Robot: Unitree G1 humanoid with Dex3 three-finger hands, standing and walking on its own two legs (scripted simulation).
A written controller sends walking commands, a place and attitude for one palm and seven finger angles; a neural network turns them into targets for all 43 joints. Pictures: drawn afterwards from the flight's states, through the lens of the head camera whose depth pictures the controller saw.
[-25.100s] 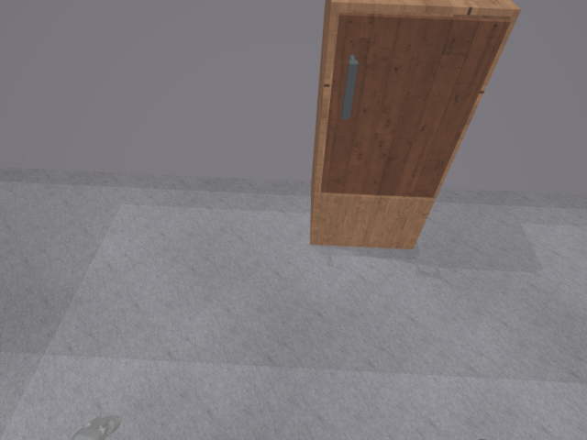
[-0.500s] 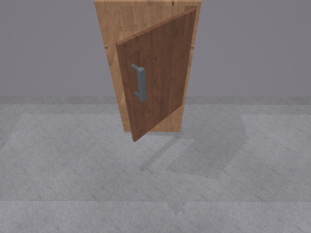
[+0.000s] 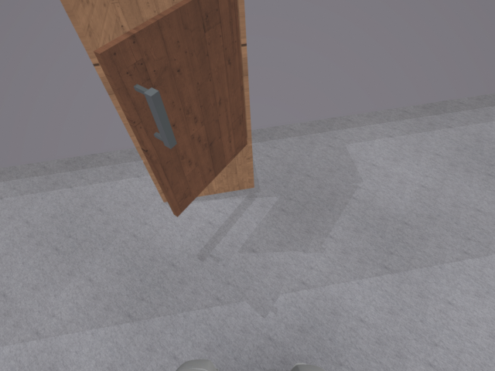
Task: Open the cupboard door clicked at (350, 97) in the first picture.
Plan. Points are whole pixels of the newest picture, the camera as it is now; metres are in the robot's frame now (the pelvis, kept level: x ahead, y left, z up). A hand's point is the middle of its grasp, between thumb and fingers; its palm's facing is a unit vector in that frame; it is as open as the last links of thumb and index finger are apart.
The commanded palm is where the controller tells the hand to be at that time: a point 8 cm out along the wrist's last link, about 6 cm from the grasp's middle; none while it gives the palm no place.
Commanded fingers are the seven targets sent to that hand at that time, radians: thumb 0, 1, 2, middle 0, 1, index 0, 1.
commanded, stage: walk to a spot facing it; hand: left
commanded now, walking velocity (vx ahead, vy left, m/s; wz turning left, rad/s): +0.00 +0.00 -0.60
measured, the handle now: (155, 117) +0.61 +0.27 +0.01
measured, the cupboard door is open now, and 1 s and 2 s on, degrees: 45 45 45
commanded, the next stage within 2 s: none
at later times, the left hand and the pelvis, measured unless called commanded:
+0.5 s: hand (146, 364) +0.14 +0.21 -0.15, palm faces -0.22 -0.95 -0.24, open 7.4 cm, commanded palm none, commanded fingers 0.00 0.90 0.90 -0.20 -0.30 -0.20 -0.30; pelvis -0.01 +0.01 +0.02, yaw -17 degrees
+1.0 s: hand (224, 324) +0.21 +0.07 -0.14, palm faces -0.60 -0.78 -0.18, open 7.4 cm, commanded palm none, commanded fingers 0.00 0.90 0.90 -0.20 -0.30 -0.20 -0.30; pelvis +0.00 -0.02 +0.02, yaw -36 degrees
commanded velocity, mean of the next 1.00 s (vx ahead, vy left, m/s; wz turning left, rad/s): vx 0.07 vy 0.00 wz -0.60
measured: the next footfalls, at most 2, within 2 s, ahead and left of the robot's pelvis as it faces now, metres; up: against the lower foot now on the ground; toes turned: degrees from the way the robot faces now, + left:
left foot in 0.36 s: +0.06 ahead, +0.16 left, +0.00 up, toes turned -17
right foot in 0.62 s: +0.02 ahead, -0.15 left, +0.00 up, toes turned -23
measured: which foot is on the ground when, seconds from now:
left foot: up 0.00-0.34, down 0.36-0.60, up 0.62-0.80, down 0.82-1.00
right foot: down 0.00-0.36, up 0.38-0.60, down 0.62-0.82, up 0.84-1.00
